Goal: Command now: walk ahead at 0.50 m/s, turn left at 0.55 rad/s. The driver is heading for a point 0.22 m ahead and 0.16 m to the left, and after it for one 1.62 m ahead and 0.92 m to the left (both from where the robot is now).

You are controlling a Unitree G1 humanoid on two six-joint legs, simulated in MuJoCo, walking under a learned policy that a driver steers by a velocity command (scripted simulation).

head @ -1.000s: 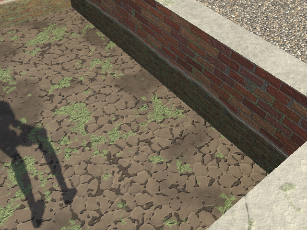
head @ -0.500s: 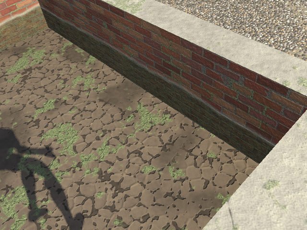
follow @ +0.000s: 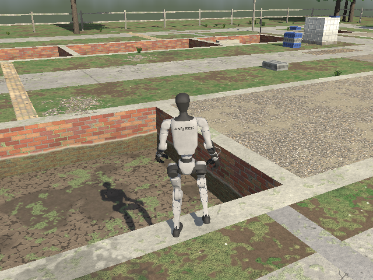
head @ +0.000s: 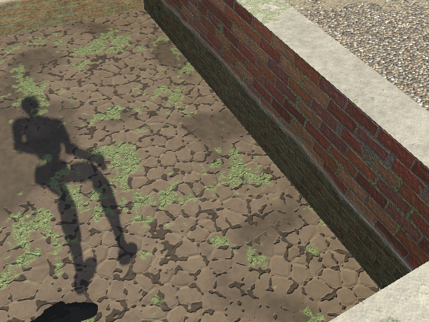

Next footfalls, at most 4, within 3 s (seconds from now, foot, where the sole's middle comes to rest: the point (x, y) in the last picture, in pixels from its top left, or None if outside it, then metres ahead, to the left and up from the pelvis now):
0.14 right None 0.13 -0.16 -0.76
0.48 left None -0.01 0.03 -0.76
0.86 right None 0.16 -0.07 -0.76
1.18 left None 0.03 0.06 -0.76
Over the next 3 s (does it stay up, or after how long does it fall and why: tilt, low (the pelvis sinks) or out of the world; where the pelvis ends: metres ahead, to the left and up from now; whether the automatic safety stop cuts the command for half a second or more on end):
stays up -0.03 0.05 0.02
